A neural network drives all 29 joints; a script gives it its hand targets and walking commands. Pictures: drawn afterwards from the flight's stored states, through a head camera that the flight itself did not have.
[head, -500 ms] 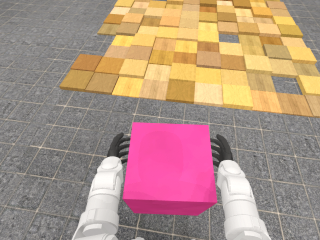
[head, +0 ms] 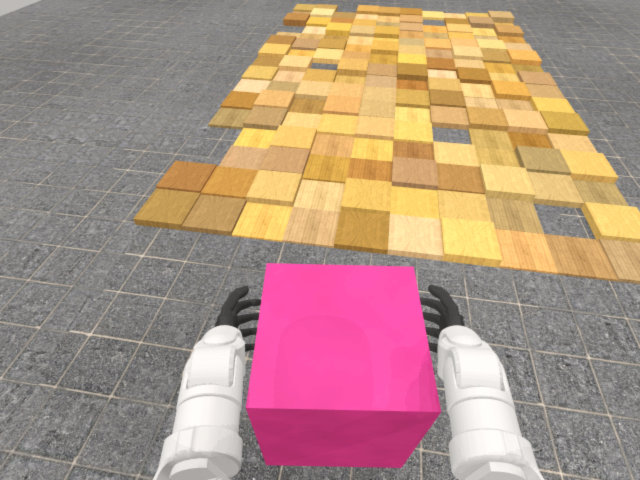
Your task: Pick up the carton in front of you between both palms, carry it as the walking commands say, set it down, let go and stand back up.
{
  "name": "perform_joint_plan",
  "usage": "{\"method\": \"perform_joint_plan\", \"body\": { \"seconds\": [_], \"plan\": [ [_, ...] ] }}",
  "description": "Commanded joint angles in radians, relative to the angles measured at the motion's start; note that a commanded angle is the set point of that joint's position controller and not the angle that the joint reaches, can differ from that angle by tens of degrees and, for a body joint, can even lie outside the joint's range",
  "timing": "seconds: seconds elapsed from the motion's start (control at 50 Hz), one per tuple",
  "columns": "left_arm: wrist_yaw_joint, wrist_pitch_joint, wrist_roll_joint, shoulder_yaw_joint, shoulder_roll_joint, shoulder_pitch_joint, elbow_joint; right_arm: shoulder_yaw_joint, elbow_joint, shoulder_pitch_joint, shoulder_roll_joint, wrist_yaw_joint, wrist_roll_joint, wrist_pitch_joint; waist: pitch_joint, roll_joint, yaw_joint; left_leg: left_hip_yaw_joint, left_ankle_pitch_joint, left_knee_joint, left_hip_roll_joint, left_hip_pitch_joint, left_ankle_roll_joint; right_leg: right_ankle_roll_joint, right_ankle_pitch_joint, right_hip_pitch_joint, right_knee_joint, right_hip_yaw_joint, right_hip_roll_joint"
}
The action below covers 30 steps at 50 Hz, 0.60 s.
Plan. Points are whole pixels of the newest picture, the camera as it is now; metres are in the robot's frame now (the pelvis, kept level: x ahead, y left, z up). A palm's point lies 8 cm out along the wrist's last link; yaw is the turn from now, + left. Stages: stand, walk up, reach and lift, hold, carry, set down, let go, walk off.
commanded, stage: reach and lift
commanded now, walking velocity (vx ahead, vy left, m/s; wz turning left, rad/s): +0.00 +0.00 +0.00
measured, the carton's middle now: (336, 370) +0.29 +0.00 -0.06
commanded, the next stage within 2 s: hold in 0.68 s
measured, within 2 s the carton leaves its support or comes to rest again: neither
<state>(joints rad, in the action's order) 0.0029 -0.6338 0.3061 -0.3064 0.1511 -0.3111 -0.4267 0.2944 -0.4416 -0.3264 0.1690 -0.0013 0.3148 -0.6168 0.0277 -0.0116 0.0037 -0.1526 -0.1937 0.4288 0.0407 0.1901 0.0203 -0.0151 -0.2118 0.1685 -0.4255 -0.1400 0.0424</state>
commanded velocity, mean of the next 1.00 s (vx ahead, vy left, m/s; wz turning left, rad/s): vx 0.00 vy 0.00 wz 0.00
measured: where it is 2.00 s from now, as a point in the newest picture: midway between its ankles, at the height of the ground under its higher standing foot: outside the picture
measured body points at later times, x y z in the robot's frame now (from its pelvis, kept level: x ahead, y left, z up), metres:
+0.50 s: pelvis +0.01 +0.00 +0.00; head -0.01 +0.00 +0.45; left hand +0.32 +0.15 +0.02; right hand +0.31 -0.15 +0.02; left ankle +0.03 +0.13 -0.74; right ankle +0.02 -0.13 -0.74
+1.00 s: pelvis +0.01 -0.01 +0.01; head -0.04 +0.00 +0.45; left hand +0.31 +0.15 +0.05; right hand +0.30 -0.16 +0.05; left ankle +0.03 +0.13 -0.74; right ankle +0.02 -0.13 -0.74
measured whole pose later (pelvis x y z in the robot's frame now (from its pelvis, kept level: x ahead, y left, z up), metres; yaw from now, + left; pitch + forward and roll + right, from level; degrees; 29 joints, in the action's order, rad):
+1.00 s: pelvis +0.01 -0.01 +0.01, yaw +0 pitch -6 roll +0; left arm 0.00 -0.77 0.30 -0.22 0.15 -0.26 -0.23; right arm 0.21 -0.26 -0.27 0.15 -0.01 0.28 -0.76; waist 0.01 -0.02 0.00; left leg -0.14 -0.15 0.31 0.02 0.04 0.02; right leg -0.01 -0.17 0.03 -0.31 -0.13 0.04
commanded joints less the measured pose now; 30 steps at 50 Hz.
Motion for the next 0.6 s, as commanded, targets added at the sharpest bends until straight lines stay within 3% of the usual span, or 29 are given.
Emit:
{"method": "perform_joint_plan", "body": {
  "seconds": [0.0,0.02,0.04,0.06,0.08,0.1,0.12,0.14,0.16,0.18,0.2,0.22,0.24,0.26,0.28,0.3,0.32,0.34,0.36,0.38,0.4,0.44,0.46,0.48,0.5,0.52,0.54,0.56,0.58],
  "plan": [
    [-0.285,0.063,-0.305,0.597,0.993,-0.648,0.059,-0.519,-0.037,-0.498,1.002,-0.273,-0.25,0.048,0.288,0.03,0.01,0.092,0.068,-0.053,0.062,-0.085,0.009,0.011,0.083,-0.046,0.048,0.101,0.073],
    [-0.282,0.065,-0.291,0.602,0.994,-0.608,0.069,-0.541,-0.031,-0.504,1.019,-0.277,-0.268,0.041,0.313,0.009,-0.006,0.097,0.087,-0.048,0.067,-0.094,0.007,0.007,0.089,-0.06,0.043,0.104,0.073],
    [-0.277,0.065,-0.309,0.616,1.011,-0.669,0.078,-0.541,0.001,-0.521,0.981,-0.277,-0.252,0.048,0.316,0.004,0.059,0.098,0.114,-0.039,0.067,-0.12,0.015,0.013,0.136,-0.044,0.049,0.089,0.071],
    [-0.282,0.062,-0.314,0.613,1.01,-0.597,0.106,-0.541,0.053,-0.524,0.961,-0.28,-0.25,0.053,0.372,0.025,0.031,0.087,0.164,-0.046,0.069,-0.117,0.019,0.006,0.168,-0.093,0.037,0.1,0.077],
    [-0.273,0.052,-0.297,0.628,0.993,-0.626,0.078,-0.538,-0.004,-0.511,0.997,-0.28,-0.27,0.052,0.347,0.069,0.017,0.098,0.137,-0.036,0.075,-0.136,0.022,0.004,0.124,-0.061,0.04,0.089,0.07],
    [-0.266,0.047,-0.309,0.585,0.988,-0.56,0.019,-0.519,-0.043,-0.45,0.93,-0.28,-0.249,0.033,0.272,0.04,0.045,0.095,0.088,-0.066,0.059,-0.118,0.023,0.007,0.081,-0.042,0.042,0.101,0.082],
    [-0.266,0.048,-0.271,0.58,1.012,-0.568,0.038,-0.514,-0.002,-0.473,0.936,-0.28,-0.24,0.039,0.31,0.061,0.035,0.098,0.113,-0.056,0.073,-0.125,0.035,0.014,0.106,-0.047,0.075,0.099,0.066],
    [-0.265,0.034,-0.247,0.554,1.001,-0.513,-0.041,-0.54,0.022,-0.555,0.934,-0.28,-0.246,0.033,0.267,0.062,0.002,0.109,0.065,-0.074,0.063,-0.143,0.021,0.0,0.073,-0.03,0.058,0.1,0.071],
    [-0.262,0.037,-0.268,0.58,0.98,-0.557,0.045,-0.531,0.02,-0.515,0.936,-0.281,-0.26,0.022,0.249,0.043,0.002,0.095,0.098,-0.078,0.064,-0.063,0.021,0.007,0.11,-0.081,0.059,0.096,0.067],
    [-0.257,0.018,-0.247,0.571,0.993,-0.481,-0.007,-0.515,-0.004,-0.476,0.93,-0.281,-0.257,0.015,0.25,0.036,0.001,0.09,0.111,-0.091,0.057,-0.11,0.013,0.002,0.103,-0.064,0.061,0.098,0.081],
    [-0.254,0.017,-0.238,0.537,0.948,-0.515,0.02,-0.493,-0.007,-0.451,0.917,-0.292,-0.245,0.006,0.176,0.078,0.0,0.111,0.069,-0.086,0.068,-0.09,0.025,0.01,0.096,-0.028,0.069,0.094,0.066],
    [-0.252,0.005,-0.215,0.535,0.96,-0.438,0.026,-0.532,0.03,-0.483,0.951,-0.289,-0.261,0.002,0.198,0.02,-0.016,0.09,0.136,-0.113,0.066,-0.087,0.012,-0.006,0.139,-0.061,0.076,0.105,0.072],
    [-0.252,0.007,-0.233,0.555,0.96,-0.467,0.078,-0.537,0.03,-0.443,0.948,-0.285,-0.268,-0.008,0.22,0.039,-0.018,0.096,0.245,-0.093,0.071,-0.126,0.013,-0.008,0.219,-0.052,0.075,0.092,0.069],
    [-0.259,0.004,-0.265,0.57,0.925,-0.439,0.121,-0.531,0.052,-0.376,0.956,-0.282,-0.26,-0.023,0.255,0.006,0.007,0.091,0.243,-0.105,0.062,-0.172,0.018,-0.012,0.218,-0.07,0.094,0.105,0.084],
    [-0.255,-0.006,-0.282,0.569,0.971,-0.423,0.086,-0.543,0.021,-0.356,0.907,-0.276,-0.24,-0.037,0.227,0.016,-0.005,0.08,0.301,-0.087,0.061,-0.178,0.017,-0.003,0.23,-0.055,0.102,0.091,0.073],
    [-0.252,-0.01,-0.279,0.58,0.927,-0.415,0.138,-0.536,0.076,-0.36,0.918,-0.281,-0.254,-0.033,0.239,0.012,-0.046,0.067,0.309,-0.114,0.056,-0.196,0.012,-0.009,0.212,-0.053,0.083,0.112,0.088],
    [-0.26,-0.016,-0.269,0.574,0.921,-0.434,0.097,-0.54,0.069,-0.355,0.936,-0.272,-0.244,-0.039,0.244,-0.016,0.02,0.086,0.249,-0.12,0.05,-0.216,0.01,-0.009,0.214,-0.055,0.111,0.101,0.077],
    [-0.259,-0.018,-0.265,0.565,0.936,-0.473,0.101,-0.525,0.047,-0.386,0.903,-0.267,-0.216,-0.032,0.174,0.009,-0.001,0.093,0.185,-0.121,0.059,-0.137,0.017,0.005,0.175,-0.093,0.11,0.091,0.066],
    [-0.262,-0.018,-0.264,0.543,0.937,-0.425,0.087,-0.538,0.112,-0.389,0.915,-0.264,-0.236,-0.026,0.169,-0.023,0.015,0.094,0.223,-0.127,0.067,-0.15,0.008,-0.012,0.217,-0.065,0.103,0.1,0.083],
    [-0.266,-0.007,-0.285,0.598,0.954,-0.454,0.116,-0.561,0.115,-0.401,0.932,-0.269,-0.257,-0.014,0.23,0.028,0.008,0.117,0.227,-0.117,0.082,-0.152,0.022,-0.011,0.227,-0.123,0.112,0.086,0.074],
    [-0.261,-0.001,-0.291,0.618,0.96,-0.436,0.128,-0.586,0.153,-0.414,0.938,-0.277,-0.275,-0.006,0.26,0.011,0.018,0.086,0.253,-0.123,0.066,-0.222,0.012,-0.016,0.205,-0.067,0.107,0.1,0.083],
    [-0.261,0.014,-0.338,0.661,0.974,-0.468,0.208,-0.609,0.162,-0.379,0.936,-0.267,-0.276,-0.015,0.317,-0.012,0.015,0.082,0.281,-0.103,0.067,-0.222,0.012,-0.009,0.276,-0.127,0.092,0.099,0.086],
    [-0.258,0.012,-0.327,0.694,0.958,-0.492,0.26,-0.619,0.212,-0.398,0.983,-0.263,-0.32,-0.007,0.332,0.03,-0.007,0.09,0.306,-0.101,0.069,-0.193,0.008,-0.01,0.325,-0.17,0.088,0.078,0.082],
    [-0.256,0.002,-0.339,0.698,0.988,-0.459,0.242,-0.608,0.202,-0.334,0.949,-0.257,-0.292,-0.019,0.354,0.033,0.013,0.093,0.335,-0.093,0.08,-0.181,0.021,0.001,0.37,-0.231,0.102,0.075,0.07],
    [-0.255,0.001,-0.325,0.665,0.968,-0.497,0.214,-0.626,0.2,-0.375,0.96,-0.261,-0.296,-0.016,0.317,-0.008,0.018,0.103,0.283,-0.087,0.075,-0.21,0.018,-0.001,0.291,-0.152,0.115,0.084,0.065],
    [-0.254,-0.008,-0.311,0.651,0.929,-0.468,0.207,-0.592,0.183,-0.382,0.934,-0.257,-0.271,-0.025,0.255,-0.024,0.06,0.089,0.248,-0.11,0.07,-0.233,0.006,-0.013,0.24,-0.084,0.115,0.083,0.084],
    [-0.256,-0.01,-0.306,0.63,0.936,-0.435,0.178,-0.602,0.195,-0.39,0.898,-0.253,-0.283,-0.021,0.253,0.005,0.022,0.091,0.245,-0.092,0.079,-0.172,0.014,-0.006,0.245,-0.151,0.104,0.082,0.073],
    [-0.26,-0.01,-0.304,0.617,0.942,-0.397,0.141,-0.633,0.225,-0.404,0.927,-0.245,-0.293,-0.029,0.26,-0.026,0.025,0.101,0.243,-0.107,0.074,-0.159,0.002,-0.021,0.295,-0.176,0.105,0.084,0.077],
    [-0.257,-0.009,-0.284,0.628,0.891,-0.46,0.218,-0.604,0.147,-0.339,0.965,-0.257,-0.272,-0.048,0.257,0.004,0.005,0.111,0.211,-0.122,0.078,-0.151,0.011,-0.014,0.263,-0.143,0.116,0.086,0.076]
  ]
}}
